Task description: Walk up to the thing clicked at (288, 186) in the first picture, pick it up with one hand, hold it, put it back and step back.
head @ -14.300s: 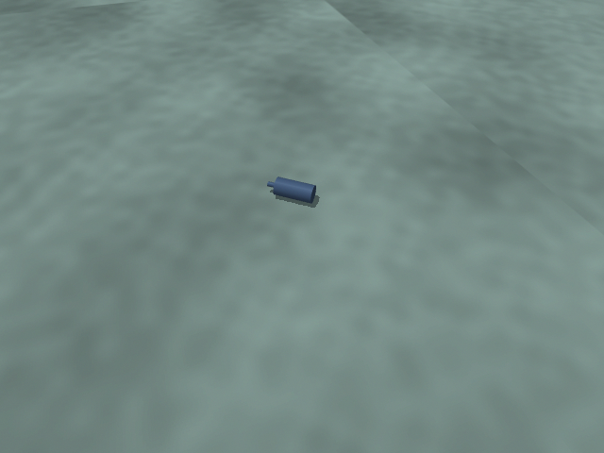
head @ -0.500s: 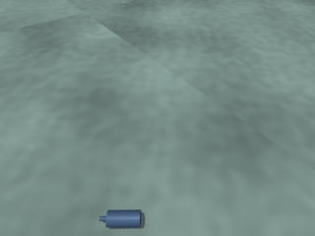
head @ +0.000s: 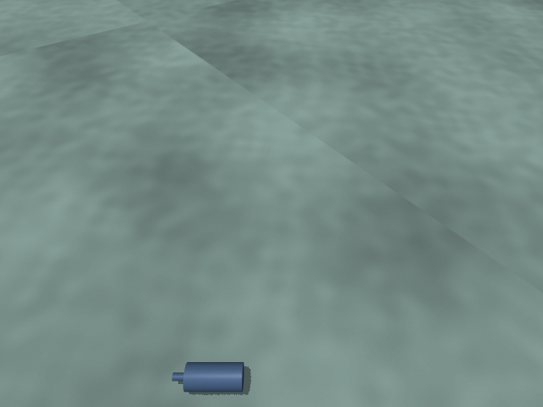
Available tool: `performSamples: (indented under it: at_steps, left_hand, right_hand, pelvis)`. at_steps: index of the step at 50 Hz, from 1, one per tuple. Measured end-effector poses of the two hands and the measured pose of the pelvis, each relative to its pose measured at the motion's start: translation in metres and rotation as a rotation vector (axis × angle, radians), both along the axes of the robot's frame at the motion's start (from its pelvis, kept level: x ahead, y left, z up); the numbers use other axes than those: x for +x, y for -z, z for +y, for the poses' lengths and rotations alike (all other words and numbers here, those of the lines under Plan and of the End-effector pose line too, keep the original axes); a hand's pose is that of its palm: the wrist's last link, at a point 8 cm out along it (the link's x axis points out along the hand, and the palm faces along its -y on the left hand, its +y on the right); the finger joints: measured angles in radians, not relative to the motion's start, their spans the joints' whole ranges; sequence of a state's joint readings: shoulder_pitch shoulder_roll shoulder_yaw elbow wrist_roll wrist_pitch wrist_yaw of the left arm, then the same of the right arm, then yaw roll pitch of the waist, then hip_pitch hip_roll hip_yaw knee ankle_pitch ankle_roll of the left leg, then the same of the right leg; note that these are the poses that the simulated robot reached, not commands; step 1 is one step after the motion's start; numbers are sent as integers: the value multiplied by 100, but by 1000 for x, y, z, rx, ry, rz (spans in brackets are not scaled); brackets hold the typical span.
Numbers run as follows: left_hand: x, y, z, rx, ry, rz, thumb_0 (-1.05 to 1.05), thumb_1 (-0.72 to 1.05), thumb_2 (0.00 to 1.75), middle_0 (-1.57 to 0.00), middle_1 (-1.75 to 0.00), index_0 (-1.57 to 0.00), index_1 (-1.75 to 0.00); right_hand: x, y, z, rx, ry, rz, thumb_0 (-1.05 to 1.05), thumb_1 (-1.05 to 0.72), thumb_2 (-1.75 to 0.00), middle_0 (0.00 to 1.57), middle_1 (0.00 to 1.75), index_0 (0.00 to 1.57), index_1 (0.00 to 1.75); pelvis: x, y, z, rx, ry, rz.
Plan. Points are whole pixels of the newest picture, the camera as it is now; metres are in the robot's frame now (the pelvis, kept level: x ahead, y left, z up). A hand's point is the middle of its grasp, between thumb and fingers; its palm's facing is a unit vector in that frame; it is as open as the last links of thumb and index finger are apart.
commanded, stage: stand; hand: left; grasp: from above
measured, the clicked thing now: (208, 376) +0.39 +0.21 -0.74
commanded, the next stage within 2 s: rise first in 0.14 s
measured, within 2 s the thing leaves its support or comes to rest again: neither
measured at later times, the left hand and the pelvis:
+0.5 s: hand out of the picture +0.14 +0.25 -0.17, palm faces -0.02 -0.95 -0.32, open 9.4 cm; pelvis -0.02 -0.01 -0.02, yaw +0 degrees
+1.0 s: hand out of the picture +0.10 +0.25 -0.24, palm faces -0.16 -0.89 -0.44, open 14.0 cm; pelvis -0.03 -0.01 -0.10, yaw +1 degrees
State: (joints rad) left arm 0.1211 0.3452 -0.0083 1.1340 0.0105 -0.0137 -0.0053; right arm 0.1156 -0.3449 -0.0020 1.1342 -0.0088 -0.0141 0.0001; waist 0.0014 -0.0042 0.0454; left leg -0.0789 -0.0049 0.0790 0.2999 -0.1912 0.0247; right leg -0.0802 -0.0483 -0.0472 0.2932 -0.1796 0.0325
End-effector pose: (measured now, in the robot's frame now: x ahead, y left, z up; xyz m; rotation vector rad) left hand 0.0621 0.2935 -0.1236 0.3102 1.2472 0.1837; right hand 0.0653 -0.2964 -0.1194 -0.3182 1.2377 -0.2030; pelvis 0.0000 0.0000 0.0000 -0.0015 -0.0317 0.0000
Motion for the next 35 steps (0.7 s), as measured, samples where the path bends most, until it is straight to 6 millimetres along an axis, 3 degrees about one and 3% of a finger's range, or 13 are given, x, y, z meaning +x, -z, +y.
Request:
performSamples:
  at_steps: [13, 17, 22, 25, 30, 35]
  left_hand:
    - [1, 0, -1, -1, 0, 0, 0, 91, 90, -20, -30, -20, -30]
    - [24, 3, -5, -10, -46, -94, 0, 84, 92, -20, -37, -19, -37]
    - [63, 14, -3, -21, -11, -140, 0, 62, 96, -13, -60, -13, -60]
    - [74, 16, -3, -9, 38, -150, 0, 44, 98, -9, -75, -10, -75]
    - [69, 23, -4, 20, 81, -97, 0, 9, 101, -6, -92, -7, -91]
    - [58, 43, -2, 46, 83, -74, 0, -22, 101, -7, -100, -7, -100]
  right_hand:
    - [2, -1, -1, -1, -1, -2, 1, -91, -90, 20, 30, 20, 30]
    - [10, -1, 8, 7, -7, -93, 1, -92, -90, 20, 30, 20, 30]
    - [7, 6, 22, 34, -9, -133, 1, -92, -90, 20, 30, 20, 30]
    - [3, 10, 28, 51, 15, -147, 1, -93, -91, 20, 30, 20, 30]
    - [2, 16, 33, 69, 25, -174, 1, -94, -91, 20, 30, 20, 30]
    - [14, 29, 31, 60, -7, -226, 1, -93, -91, 20, 30, 20, 30]
  pelvis:
    - [1, 0, -1, -1, -2, 2]
    - [-8, 5, -2, -4, -16, 50]
    - [-18, 16, -7, -9, -14, 132]
    - [-18, 21, -7, -12, -9, 155]
    - [-17, 30, -6, -18, -7, 191]
    - [-19, 49, -6, -23, -8, 244]
